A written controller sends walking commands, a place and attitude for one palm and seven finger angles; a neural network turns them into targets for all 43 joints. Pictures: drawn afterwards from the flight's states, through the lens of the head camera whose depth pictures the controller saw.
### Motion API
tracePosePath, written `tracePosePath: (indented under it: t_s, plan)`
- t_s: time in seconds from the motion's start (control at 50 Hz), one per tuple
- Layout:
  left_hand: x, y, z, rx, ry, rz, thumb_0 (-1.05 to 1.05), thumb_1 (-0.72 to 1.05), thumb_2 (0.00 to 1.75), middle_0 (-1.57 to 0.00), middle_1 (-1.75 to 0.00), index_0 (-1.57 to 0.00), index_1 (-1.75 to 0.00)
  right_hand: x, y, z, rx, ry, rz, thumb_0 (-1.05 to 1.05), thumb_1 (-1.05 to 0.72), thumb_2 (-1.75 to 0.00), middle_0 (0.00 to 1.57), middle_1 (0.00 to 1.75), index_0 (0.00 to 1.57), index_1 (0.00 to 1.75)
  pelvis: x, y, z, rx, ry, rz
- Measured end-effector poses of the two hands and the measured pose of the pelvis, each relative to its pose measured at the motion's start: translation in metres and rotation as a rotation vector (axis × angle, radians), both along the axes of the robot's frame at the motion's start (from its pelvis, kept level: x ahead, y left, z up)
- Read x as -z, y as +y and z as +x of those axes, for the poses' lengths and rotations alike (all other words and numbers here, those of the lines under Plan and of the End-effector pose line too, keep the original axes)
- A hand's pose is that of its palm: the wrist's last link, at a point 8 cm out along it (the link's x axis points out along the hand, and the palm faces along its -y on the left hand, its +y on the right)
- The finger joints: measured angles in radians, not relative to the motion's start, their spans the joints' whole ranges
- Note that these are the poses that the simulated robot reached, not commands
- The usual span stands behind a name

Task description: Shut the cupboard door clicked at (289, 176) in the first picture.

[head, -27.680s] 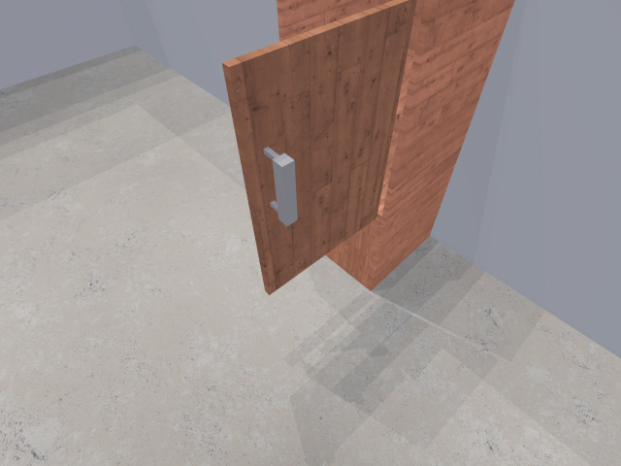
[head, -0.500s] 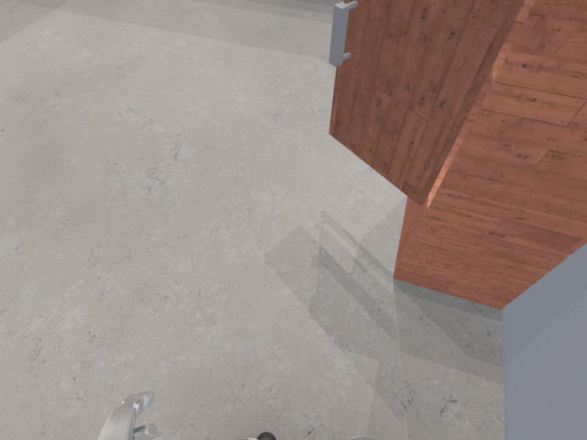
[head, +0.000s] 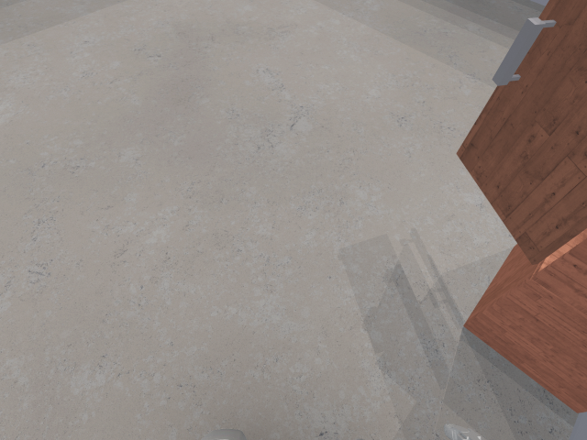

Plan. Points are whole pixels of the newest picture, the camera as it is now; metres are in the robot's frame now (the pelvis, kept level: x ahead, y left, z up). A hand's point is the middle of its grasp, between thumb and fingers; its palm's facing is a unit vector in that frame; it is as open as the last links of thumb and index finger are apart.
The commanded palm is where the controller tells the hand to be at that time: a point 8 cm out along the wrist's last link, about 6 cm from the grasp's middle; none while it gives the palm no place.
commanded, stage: walk to a spot facing it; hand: left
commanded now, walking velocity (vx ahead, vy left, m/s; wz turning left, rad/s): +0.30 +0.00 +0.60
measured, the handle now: (524, 53) +0.91 -0.45 +0.04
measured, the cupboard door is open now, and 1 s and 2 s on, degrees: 57 57 57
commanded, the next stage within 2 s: turn to face it in 1.30 s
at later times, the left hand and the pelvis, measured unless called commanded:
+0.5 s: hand (182, 398) +0.17 +0.18 -0.13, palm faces +0.29 -0.92 -0.26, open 7.4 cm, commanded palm none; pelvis +0.14 -0.04 +0.02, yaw +17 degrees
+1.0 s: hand (141, 401) +0.17 +0.25 -0.17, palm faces +0.59 -0.78 -0.20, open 7.4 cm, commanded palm none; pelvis +0.29 +0.09 +0.01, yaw +33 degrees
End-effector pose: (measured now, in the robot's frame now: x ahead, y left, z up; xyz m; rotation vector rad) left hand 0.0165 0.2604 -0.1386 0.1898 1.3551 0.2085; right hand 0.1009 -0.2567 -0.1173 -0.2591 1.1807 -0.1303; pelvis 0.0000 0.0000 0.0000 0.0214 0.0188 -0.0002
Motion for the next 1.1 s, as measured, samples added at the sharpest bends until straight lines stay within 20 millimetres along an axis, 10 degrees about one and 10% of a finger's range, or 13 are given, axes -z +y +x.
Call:
tracePosePath:
  t_s: [0.12, 0.38, 0.6, 0.8, 0.92, 1.1]
  plan:
    - [-0.014, 0.011, 0.016, -0.048, -0.032, -0.009, 0.01, 0.91, 0.90, -0.20, -0.30, -0.19, -0.30, -0.017, 0.015, 0.014, -0.052, -0.017, -0.009, 0.00, -0.90, -0.89, 0.20, 0.30, 0.20, 0.30, -0.015, 0.003, 0.018, -0.063, -0.007, -0.032]
    - [-0.039, -0.022, 0.149, -0.049, -0.325, 0.048, 0.01, 0.91, 0.90, -0.20, -0.30, -0.20, -0.30, 0.022, -0.025, 0.033, -0.059, 0.180, 0.042, 0.00, -0.90, -0.89, 0.20, 0.30, 0.20, 0.30, -0.002, -0.035, 0.097, -0.193, -0.014, -0.002]
    - [-0.039, -0.061, 0.110, -0.317, -0.154, 0.003, 0.00, 0.91, 0.90, -0.20, -0.30, -0.20, -0.30, -0.004, -0.008, 0.186, -0.254, 0.118, 0.043, 0.01, -0.91, -0.89, 0.19, 0.30, 0.19, 0.30, -0.025, -0.035, 0.171, -0.381, 0.001, -0.002]
    - [-0.010, -0.082, 0.058, -0.583, 0.081, -0.127, 0.01, 0.91, 0.90, -0.20, -0.30, -0.20, -0.30, -0.006, 0.117, 0.347, -0.557, 0.008, 0.053, 0.00, -0.91, -0.89, 0.19, 0.30, 0.19, 0.30, -0.011, 0.016, 0.232, -0.522, -0.002, -0.040]
    - [0.010, -0.039, 0.064, -0.642, 0.171, -0.159, 0.01, 0.91, 0.90, -0.20, -0.30, -0.20, -0.30, -0.003, 0.198, 0.412, -0.640, -0.139, 0.063, 0.00, -0.91, -0.89, 0.19, 0.30, 0.20, 0.30, 0.007, 0.069, 0.265, -0.565, -0.018, -0.034]
    - [-0.021, 0.090, 0.207, -0.582, -0.163, -0.007, 0.01, 0.91, 0.90, -0.19, -0.30, -0.19, -0.30, -0.017, 0.206, 0.402, -0.562, 0.002, 0.009, 0.00, -0.93, -0.89, 0.20, 0.30, 0.20, 0.30, -0.022, 0.115, 0.320, -0.610, -0.037, -0.032]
